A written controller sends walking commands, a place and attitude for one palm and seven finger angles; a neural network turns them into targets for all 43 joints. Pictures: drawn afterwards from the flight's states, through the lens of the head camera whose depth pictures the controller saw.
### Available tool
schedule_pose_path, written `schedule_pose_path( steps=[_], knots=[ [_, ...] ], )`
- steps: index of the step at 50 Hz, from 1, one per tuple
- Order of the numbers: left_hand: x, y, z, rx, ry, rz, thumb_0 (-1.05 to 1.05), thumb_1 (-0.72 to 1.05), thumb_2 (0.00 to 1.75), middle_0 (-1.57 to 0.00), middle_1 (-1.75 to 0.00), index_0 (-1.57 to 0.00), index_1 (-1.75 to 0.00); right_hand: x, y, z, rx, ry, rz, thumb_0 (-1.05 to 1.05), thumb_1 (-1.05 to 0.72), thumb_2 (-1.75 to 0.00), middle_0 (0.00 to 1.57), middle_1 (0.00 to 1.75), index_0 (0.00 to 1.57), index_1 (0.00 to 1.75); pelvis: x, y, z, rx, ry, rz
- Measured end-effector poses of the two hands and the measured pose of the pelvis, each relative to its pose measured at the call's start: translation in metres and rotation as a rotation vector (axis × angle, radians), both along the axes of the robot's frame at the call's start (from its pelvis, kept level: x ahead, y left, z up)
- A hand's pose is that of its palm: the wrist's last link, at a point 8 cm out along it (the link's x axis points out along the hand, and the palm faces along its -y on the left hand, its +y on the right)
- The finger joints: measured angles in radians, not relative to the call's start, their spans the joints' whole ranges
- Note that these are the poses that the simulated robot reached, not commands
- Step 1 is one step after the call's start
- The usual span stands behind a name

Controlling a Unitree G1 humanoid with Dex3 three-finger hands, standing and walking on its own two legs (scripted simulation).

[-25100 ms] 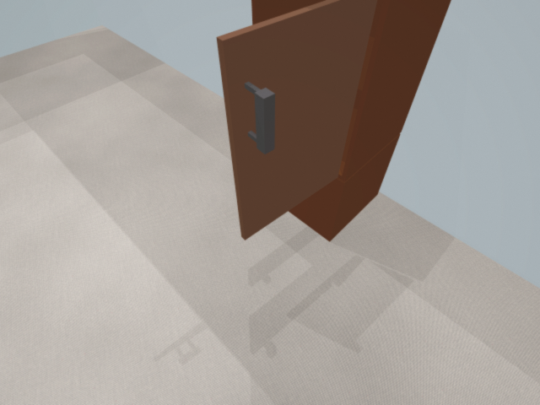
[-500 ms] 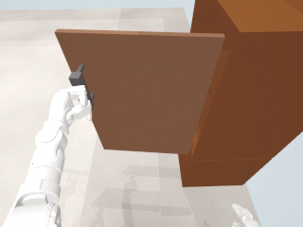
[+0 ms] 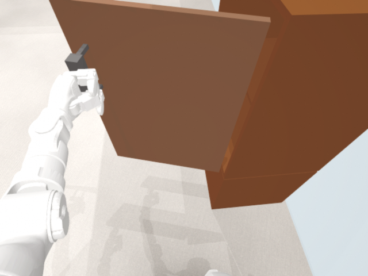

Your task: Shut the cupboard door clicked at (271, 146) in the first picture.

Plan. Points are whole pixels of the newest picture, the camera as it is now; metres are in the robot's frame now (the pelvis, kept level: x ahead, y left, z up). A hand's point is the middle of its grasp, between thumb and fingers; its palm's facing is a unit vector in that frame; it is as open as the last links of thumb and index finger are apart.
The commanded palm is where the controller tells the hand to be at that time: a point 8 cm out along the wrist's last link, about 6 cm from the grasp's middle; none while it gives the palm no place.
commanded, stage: push the door shut along its arc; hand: left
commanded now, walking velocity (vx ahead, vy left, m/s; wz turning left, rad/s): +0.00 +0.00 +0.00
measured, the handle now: (88, 76) +0.55 +0.21 +0.11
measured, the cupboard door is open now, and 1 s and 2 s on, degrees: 74 63 55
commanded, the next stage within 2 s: pull the fist back off the door in 1.24 s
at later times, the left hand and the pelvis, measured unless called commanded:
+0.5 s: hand (118, 79) +0.52 +0.13 +0.12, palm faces -0.31 -0.95 -0.01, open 3.1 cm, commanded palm +0.52 +0.18 +0.12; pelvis +0.01 +0.01 -0.01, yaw -1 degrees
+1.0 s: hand (130, 65) +0.57 +0.11 +0.12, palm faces -0.38 -0.92 +0.01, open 3.0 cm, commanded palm +0.58 +0.15 +0.12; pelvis +0.02 +0.00 -0.02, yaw -2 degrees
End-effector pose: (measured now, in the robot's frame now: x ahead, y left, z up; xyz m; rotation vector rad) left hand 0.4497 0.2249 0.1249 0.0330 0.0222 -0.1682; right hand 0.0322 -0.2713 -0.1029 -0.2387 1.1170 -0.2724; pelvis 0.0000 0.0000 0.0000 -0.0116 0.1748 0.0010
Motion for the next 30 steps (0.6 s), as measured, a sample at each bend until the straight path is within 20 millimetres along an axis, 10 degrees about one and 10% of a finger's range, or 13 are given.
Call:
schedule_pose_path(
  steps=[30],
  knots=[
    [0.078,-0.046,0.001,-0.028,0.049,-0.162,0.02,0.9,0.9,-1.3,-1.5,-1.3,-1.5,-0.049,0.004,-0.004,-0.027,0.184,-0.087,0.01,-0.91,-0.9,0.21,0.3,0.2,0.3,0.009,0.005,-0.01,-0.018,0.113,-0.015]
  ],
)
